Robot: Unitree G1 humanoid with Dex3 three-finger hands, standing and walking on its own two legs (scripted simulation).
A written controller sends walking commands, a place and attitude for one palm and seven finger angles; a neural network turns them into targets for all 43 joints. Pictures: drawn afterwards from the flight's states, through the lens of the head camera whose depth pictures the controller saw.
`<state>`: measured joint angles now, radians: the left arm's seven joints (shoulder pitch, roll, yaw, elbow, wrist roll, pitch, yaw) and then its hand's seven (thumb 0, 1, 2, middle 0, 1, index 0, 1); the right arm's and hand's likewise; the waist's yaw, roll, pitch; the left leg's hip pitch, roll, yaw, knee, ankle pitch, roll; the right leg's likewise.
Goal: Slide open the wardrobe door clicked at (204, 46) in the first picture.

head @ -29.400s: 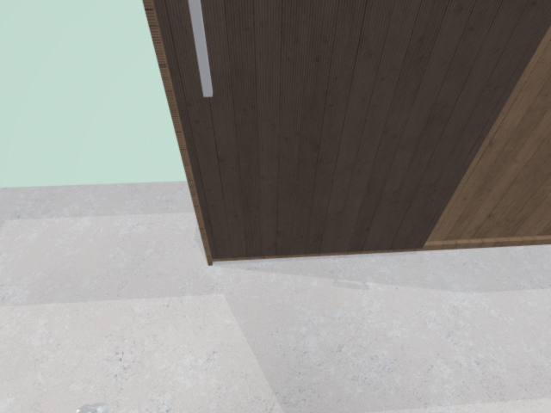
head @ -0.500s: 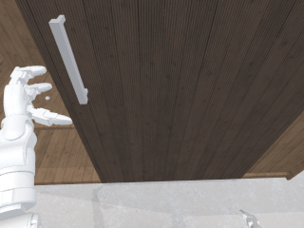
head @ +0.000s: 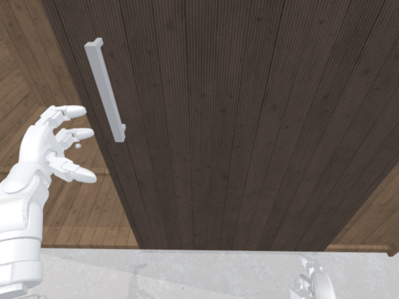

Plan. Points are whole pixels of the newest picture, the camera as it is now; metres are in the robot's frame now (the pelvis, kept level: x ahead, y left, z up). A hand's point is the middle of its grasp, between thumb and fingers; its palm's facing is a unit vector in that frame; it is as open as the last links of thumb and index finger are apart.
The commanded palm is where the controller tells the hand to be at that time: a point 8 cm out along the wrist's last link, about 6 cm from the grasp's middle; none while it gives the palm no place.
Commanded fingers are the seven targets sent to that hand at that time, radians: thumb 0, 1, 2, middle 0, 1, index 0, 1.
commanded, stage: draw the hand back to the body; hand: left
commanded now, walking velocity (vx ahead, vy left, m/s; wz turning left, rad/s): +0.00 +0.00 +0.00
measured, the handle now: (110, 94) +0.49 +0.27 +0.18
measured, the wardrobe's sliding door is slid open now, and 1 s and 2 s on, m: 0.55 0.55 0.55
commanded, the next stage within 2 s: step back with the hand held close in 1.44 s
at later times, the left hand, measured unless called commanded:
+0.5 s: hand (47, 182) +0.24 +0.28 +0.17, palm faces +0.42 -0.88 -0.21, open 14.0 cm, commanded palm +0.19 +0.31 +0.17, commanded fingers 0.00 -0.08 0.43 -0.23 -0.87 -0.23 -0.87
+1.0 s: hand (51, 201) +0.21 +0.26 +0.16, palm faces +0.45 -0.83 -0.32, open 9.4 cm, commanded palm +0.16 +0.30 +0.17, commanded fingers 0.00 0.83 0.87 -0.20 -0.34 -0.20 -0.34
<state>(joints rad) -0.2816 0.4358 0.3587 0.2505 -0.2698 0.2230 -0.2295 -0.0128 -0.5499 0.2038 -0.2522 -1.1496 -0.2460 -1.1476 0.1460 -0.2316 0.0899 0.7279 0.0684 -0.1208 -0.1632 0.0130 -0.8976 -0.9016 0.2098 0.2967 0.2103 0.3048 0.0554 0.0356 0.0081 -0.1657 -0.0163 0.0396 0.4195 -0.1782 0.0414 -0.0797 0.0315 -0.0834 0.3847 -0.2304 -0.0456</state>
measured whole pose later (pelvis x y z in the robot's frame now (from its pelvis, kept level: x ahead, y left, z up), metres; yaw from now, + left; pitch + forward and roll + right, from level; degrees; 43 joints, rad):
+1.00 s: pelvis +0.01 +0.00 +0.00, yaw -2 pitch -7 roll -1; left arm 0.41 0.33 0.32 -0.34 -0.09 -0.10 0.12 0.00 0.48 0.70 -0.23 -0.55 -0.22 -0.54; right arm 0.17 -0.23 0.01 0.70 -0.01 -0.15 -0.07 0.01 -0.90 -0.90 0.21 0.30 0.21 0.30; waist 0.07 0.05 0.04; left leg -0.07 -0.01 0.07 0.36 -0.17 0.04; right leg 0.01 0.04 -0.04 0.32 -0.21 -0.04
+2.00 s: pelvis -0.04 +0.02 -0.01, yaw -2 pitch -1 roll -1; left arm 0.54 0.40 0.38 -0.44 -0.05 -0.15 0.16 0.02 0.89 0.90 -0.22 -0.30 -0.21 -0.30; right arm 0.21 -0.25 0.00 0.59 0.01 -0.03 -0.11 0.01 -0.90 -0.90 0.20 0.30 0.20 0.30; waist 0.02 0.06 -0.02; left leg -0.33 0.00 0.08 0.51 -0.16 0.07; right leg -0.27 0.03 -0.04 0.49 -0.21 -0.02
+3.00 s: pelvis -0.24 +0.06 -0.02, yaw +2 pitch -3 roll -1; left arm 0.55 0.40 0.43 -0.55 -0.04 -0.16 0.18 0.02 0.89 0.90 -0.21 -0.30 -0.21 -0.30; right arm 0.25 -0.15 0.01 0.65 -0.01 -0.14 -0.06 0.01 -0.90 -0.90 0.21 0.30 0.21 0.30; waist 0.01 -0.03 -0.01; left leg -0.42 0.07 0.09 0.57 -0.18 0.01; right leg -0.29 0.05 -0.07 0.77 -0.49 -0.02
